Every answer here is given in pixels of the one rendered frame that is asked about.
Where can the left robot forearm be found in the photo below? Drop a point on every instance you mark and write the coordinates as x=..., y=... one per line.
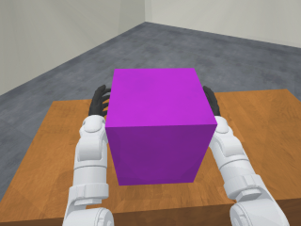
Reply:
x=90, y=163

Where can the right robot hand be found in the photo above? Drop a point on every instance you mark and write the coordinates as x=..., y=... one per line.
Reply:
x=212, y=101

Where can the carton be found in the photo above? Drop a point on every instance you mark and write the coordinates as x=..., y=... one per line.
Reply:
x=159, y=125

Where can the right robot forearm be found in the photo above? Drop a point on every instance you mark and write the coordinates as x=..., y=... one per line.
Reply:
x=241, y=182

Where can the pedestal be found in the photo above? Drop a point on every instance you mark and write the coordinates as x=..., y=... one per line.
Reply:
x=267, y=122

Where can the robot right upper arm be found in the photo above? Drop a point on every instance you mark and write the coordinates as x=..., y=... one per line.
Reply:
x=261, y=212

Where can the left robot hand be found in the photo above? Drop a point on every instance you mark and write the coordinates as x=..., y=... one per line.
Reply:
x=97, y=106

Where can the robot left upper arm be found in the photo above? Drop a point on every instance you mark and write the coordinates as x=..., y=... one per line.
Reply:
x=90, y=217

